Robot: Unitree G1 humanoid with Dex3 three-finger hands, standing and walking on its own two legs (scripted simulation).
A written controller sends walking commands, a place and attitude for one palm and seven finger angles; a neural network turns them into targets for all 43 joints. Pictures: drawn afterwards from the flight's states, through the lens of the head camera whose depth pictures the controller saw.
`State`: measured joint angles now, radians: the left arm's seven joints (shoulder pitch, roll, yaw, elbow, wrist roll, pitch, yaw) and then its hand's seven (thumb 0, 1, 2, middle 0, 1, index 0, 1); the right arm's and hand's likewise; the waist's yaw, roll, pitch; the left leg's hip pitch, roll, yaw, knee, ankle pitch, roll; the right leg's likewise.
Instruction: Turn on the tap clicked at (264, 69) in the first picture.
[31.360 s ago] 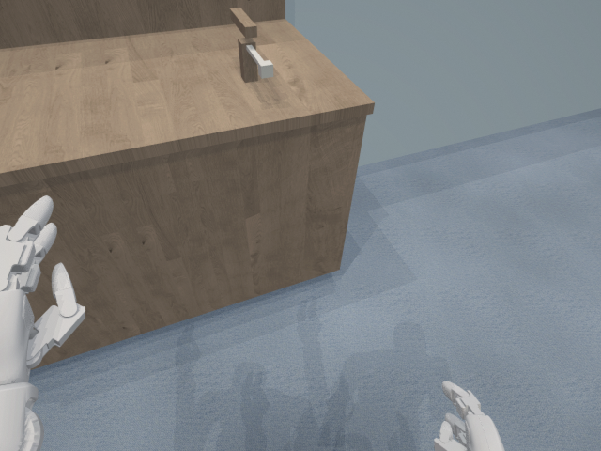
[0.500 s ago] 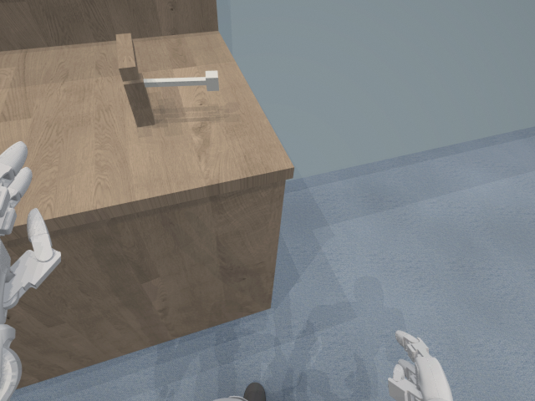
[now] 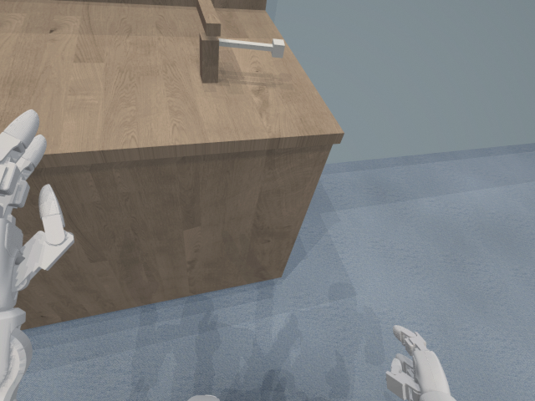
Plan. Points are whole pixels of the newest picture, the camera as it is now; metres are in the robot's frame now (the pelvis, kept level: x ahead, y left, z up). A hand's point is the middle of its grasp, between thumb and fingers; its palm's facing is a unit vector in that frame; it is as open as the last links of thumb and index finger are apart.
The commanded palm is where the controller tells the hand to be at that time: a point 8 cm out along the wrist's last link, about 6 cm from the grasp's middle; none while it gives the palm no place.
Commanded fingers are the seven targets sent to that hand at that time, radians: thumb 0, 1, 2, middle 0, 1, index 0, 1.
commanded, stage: stop stepping back and stand still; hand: left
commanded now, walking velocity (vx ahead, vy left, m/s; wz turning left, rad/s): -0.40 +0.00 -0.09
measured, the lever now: (277, 48) +0.78 +0.07 +0.14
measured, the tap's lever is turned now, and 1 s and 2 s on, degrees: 79 79 79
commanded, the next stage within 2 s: stand and check the lever's angle in 0.88 s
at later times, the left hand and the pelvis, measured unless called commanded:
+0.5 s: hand out of the picture +0.08 +0.27 +0.19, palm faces +0.37 -0.89 -0.27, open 7.4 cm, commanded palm +0.03 +0.30 +0.20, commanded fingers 0.00 0.90 0.90 -0.20 -0.30 -0.20 -0.30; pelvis -0.15 +0.04 +0.02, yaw -5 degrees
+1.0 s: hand out of the picture +0.07 +0.28 +0.17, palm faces +0.36 -0.85 -0.39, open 7.4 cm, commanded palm +0.03 +0.32 +0.20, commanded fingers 0.00 0.90 0.90 -0.20 -0.30 -0.20 -0.30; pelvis -0.15 +0.05 +0.01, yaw -4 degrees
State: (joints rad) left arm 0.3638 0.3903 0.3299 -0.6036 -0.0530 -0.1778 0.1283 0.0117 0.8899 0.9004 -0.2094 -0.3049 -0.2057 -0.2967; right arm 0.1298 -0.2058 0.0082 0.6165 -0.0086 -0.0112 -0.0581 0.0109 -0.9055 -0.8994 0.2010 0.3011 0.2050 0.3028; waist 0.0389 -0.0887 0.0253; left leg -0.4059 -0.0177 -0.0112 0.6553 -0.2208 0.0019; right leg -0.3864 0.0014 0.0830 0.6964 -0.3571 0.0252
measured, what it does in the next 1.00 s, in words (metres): walks backwards: right foot, then left foot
